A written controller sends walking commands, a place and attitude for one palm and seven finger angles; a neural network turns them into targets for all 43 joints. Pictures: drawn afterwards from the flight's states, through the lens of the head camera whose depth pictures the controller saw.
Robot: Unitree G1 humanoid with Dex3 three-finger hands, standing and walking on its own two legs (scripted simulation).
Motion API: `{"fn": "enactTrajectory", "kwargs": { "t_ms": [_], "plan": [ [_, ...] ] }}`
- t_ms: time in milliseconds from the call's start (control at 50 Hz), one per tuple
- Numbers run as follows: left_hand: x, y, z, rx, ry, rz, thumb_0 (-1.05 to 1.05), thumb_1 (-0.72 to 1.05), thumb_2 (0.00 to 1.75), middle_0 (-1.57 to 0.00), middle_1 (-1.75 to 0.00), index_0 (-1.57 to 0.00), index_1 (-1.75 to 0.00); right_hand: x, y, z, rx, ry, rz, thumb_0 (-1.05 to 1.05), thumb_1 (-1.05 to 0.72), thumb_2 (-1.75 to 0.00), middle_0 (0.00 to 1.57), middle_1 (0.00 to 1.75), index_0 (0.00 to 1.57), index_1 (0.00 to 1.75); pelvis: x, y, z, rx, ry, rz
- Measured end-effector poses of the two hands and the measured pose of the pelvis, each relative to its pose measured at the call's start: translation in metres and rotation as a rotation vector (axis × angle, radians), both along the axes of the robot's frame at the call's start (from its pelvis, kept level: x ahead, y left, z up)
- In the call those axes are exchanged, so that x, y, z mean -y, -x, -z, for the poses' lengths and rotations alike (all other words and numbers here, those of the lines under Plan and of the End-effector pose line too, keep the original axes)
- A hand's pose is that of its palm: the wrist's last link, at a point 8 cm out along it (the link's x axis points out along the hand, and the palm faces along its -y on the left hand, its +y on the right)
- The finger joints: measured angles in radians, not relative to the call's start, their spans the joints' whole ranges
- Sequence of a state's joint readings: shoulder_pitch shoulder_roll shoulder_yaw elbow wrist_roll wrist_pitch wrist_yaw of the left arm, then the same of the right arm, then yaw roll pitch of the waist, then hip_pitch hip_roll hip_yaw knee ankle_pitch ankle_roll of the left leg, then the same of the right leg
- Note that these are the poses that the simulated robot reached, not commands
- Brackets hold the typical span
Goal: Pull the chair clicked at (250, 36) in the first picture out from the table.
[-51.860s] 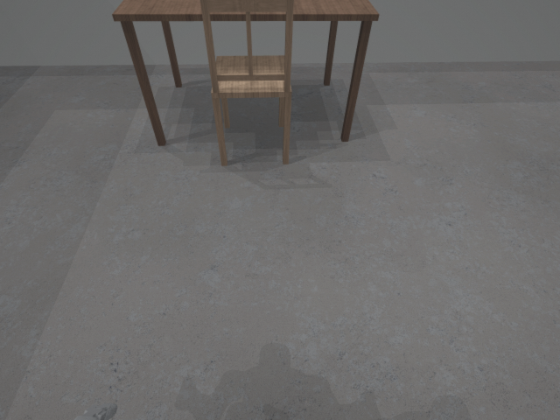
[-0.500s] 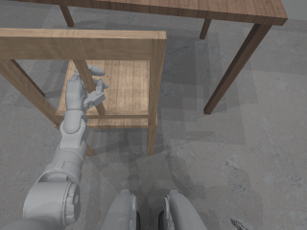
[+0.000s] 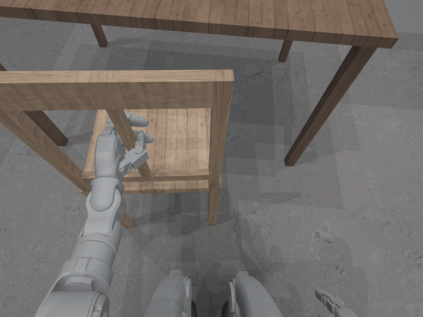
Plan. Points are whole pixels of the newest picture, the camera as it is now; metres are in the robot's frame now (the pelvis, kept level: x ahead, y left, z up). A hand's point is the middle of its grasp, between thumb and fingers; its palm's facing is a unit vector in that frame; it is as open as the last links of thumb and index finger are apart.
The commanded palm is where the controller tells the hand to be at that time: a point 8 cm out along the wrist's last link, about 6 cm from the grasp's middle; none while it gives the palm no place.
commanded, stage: hook a spindle and tug to test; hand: left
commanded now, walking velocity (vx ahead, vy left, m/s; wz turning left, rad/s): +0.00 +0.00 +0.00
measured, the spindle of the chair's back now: (132, 146) +0.44 +0.16 +0.00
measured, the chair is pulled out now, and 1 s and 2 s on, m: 0.14 0.23 0.38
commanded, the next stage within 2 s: step backward, pulling the chair out in 0.06 s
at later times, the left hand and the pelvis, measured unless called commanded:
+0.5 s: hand (141, 156) +0.39 +0.13 +0.04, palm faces -0.01 -0.99 -0.15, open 5.0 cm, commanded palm +0.37 +0.18 +0.03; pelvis +0.01 +0.02 +0.09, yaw -1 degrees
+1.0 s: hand (158, 193) +0.32 +0.09 +0.04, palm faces +0.02 -0.99 -0.17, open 5.1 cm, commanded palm +0.31 +0.15 +0.04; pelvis -0.04 -0.02 +0.11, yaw -5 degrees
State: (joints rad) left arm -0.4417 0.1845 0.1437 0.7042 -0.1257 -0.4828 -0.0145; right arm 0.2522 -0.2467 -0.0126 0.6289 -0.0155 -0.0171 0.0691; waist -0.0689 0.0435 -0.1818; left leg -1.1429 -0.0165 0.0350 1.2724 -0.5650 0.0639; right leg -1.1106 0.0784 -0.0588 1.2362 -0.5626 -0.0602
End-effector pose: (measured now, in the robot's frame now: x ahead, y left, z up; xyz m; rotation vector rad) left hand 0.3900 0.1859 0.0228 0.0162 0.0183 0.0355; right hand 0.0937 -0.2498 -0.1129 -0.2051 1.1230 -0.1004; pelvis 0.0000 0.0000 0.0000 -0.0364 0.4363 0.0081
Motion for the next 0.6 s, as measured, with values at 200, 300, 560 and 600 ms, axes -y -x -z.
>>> {"fn": "enactTrajectory", "kwargs": {
  "t_ms": [200,300,560,600],
  "plan": [
    [0.002,0.012,-0.002,-0.008,-0.034,0.005,0.01,0.8,0.81,-0.46,-1.45,-0.42,-1.45,-0.002,-0.022,-0.002,0.033,-0.002,-0.008,0.01,-0.9,-0.9,0.2,0.3,0.2,0.3,0.003,-0.001,-0.003,0.026,-0.006,-0.008],
    [0.002,0.015,-0.019,-0.244,-0.115,-0.018,0.02,0.77,0.79,-0.4,-1.34,-0.44,-1.45,-0.008,-0.017,-0.04,-0.002,-0.002,0.119,0.01,-0.91,-0.9,0.2,0.3,0.2,0.3,-0.001,-0.007,-0.044,0.123,-0.019,0.005],
    [0.003,0.015,-0.031,-0.442,-0.126,0.032,0.04,0.76,0.78,-0.32,-1.18,-0.49,-1.45,0.006,0.034,-0.103,-0.119,0.15,0.241,0.01,-0.9,-0.9,0.2,0.3,0.2,0.3,-0.021,-0.01,-0.093,0.217,-0.01,0.048],
    [0.003,0.018,-0.032,-0.45,-0.124,0.035,0.04,0.76,0.78,-0.31,-1.18,-0.5,-1.45,0.005,0.042,-0.101,-0.124,0.144,0.256,0.01,-0.9,-0.9,0.2,0.3,0.2,0.3,-0.023,-0.008,-0.095,0.234,-0.016,0.068]
  ]
}}
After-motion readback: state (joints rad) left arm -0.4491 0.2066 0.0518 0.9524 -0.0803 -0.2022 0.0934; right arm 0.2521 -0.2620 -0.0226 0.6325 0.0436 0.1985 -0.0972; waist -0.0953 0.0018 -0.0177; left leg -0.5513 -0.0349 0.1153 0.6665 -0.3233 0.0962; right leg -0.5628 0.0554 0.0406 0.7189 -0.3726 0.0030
